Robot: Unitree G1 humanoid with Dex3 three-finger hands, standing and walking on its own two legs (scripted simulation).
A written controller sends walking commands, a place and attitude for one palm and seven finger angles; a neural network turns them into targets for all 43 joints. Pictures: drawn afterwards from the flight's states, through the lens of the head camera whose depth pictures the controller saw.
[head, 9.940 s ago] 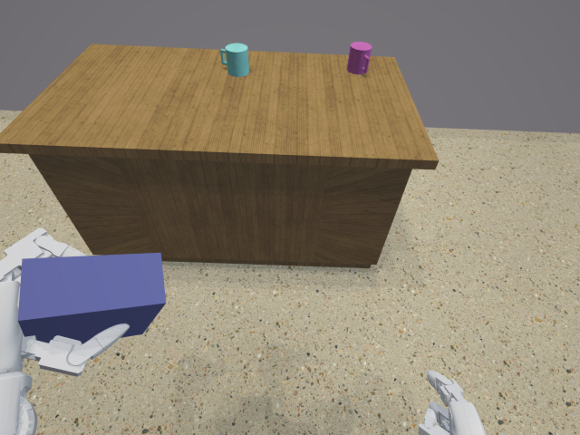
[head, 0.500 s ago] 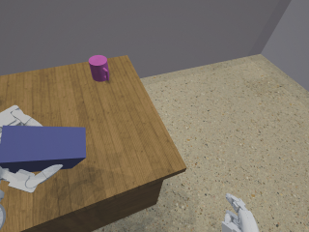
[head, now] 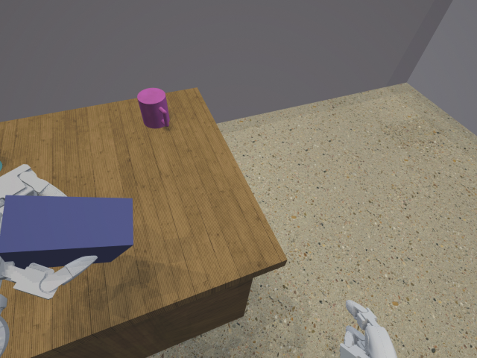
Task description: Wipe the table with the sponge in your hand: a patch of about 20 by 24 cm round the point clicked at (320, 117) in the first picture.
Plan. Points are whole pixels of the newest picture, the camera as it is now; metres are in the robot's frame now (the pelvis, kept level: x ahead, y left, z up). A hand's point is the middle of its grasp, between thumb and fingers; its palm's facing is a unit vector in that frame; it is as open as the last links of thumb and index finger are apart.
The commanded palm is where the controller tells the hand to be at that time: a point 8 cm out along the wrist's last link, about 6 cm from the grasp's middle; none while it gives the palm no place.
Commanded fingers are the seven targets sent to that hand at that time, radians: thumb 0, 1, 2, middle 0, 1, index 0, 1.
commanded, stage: shuffle to correct the standing spot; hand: left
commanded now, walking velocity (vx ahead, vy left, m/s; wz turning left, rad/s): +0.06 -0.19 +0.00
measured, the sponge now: (86, 235) +0.23 +0.21 +0.15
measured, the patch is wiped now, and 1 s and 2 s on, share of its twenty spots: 0.00 0.00 0.00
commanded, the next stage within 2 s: come to a stop and stand still in 0.04 s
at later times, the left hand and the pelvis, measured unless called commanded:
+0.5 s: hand (51, 241) +0.22 +0.24 +0.16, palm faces +0.24 -0.88 -0.40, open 9.4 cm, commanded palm +0.15 +0.30 +0.18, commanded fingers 0.00 0.10 1.30 -1.20 -1.60 -1.20 -1.60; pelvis -0.02 +0.02 +0.00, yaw -2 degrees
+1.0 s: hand (1, 232) +0.21 +0.28 +0.18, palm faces +0.36 -0.86 -0.37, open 9.4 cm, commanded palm +0.15 +0.32 +0.18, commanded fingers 0.00 0.10 1.30 -1.20 -1.60 -1.20 -1.60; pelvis -0.01 +0.04 +0.01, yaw +0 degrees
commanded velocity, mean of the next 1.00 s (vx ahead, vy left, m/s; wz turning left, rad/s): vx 0.01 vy -0.02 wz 0.00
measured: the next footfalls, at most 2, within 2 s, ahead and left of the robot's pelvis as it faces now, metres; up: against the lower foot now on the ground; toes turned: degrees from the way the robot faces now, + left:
none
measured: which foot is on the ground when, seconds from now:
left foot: down 0.00-1.00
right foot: down 0.00-1.00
